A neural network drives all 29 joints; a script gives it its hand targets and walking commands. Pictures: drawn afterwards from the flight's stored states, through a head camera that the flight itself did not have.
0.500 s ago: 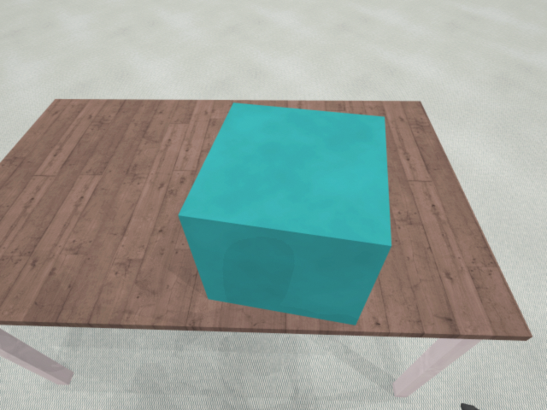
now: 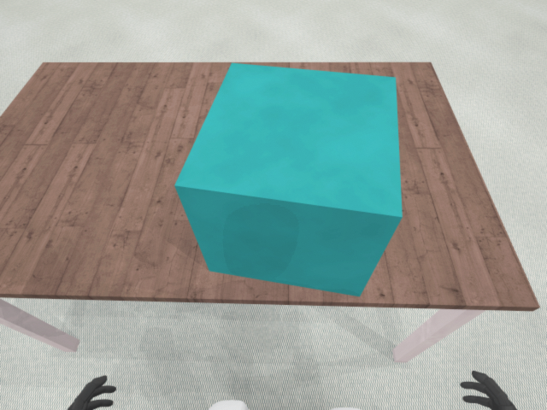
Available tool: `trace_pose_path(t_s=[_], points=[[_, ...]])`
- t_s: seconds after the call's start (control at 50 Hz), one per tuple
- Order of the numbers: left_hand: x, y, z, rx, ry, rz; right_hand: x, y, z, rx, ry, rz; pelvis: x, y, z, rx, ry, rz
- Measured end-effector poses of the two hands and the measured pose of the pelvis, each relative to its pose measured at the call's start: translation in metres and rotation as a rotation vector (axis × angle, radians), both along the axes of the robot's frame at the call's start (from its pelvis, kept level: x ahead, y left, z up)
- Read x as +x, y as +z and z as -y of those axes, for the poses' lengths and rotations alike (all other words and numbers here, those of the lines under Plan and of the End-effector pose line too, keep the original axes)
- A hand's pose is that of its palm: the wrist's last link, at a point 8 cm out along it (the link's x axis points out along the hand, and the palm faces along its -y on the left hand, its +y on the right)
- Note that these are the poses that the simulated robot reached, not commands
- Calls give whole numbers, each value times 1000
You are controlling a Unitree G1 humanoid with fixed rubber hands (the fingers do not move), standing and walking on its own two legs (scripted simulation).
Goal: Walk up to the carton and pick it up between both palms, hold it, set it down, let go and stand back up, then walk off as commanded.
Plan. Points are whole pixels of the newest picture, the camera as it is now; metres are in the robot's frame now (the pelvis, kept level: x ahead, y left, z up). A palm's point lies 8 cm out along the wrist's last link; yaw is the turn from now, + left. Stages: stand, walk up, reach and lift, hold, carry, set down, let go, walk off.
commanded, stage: walk off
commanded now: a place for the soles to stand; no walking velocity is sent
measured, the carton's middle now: (296, 180) +0.48 -0.02 +0.01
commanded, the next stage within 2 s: none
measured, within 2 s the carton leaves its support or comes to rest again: neither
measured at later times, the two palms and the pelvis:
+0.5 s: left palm out of the picture +0.05 +0.33 -0.13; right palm out of the picture -0.03 -0.31 -0.09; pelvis -0.10 +0.01 -0.02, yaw -5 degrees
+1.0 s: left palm out of the picture -0.11 +0.30 -0.11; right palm out of the picture -0.14 -0.33 -0.12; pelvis -0.23 -0.02 -0.03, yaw -3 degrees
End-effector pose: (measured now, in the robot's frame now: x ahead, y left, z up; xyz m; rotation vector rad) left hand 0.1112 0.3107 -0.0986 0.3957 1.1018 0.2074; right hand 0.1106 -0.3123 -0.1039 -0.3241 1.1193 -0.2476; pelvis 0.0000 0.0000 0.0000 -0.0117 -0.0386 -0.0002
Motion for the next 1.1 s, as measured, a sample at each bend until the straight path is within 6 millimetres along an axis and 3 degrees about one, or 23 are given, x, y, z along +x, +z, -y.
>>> trace_pose_path(t_s=[0.08, 0.2, 0.38, 0.56, 0.66, 0.82, 0.96, 1.1], points=[[-3, -6, -19, 20, -24, 22, -14, 2, -8, -34, 18, -15, -14, -7, -11, -8, 1, 2], [-11, -32, -38, -18, -13, 13, -58, 8, -24, -79, 21, -53, -35, -16, -25, 4, -13, 23], [-49, -39, -25, -52, -102, -87, -103, 28, -21, -117, -44, 9, -69, -8, -27, -21, -64, 20], [-75, -31, -8, 13, -159, -42, -159, 4, 14, -98, -55, 24, -123, -24, -3, -5, -108, 10], [-112, -11, 9, 47, -145, -5, -189, -16, 34, -67, -66, -7, -152, -25, 13, -1, -90, 19], [-157, 16, 19, 72, -86, 79, -221, -25, 31, -15, 1, -19, -184, -18, 20, 20, -77, 20], [-202, -1, 11, 45, -56, 84, -244, -23, 22, -23, 50, -13, -222, -26, 19, 6, -35, 7], [-248, -23, 17, -7, -20, 33, -282, -1, 27, -78, 58, 21, -260, -23, 23, -1, -42, 28]])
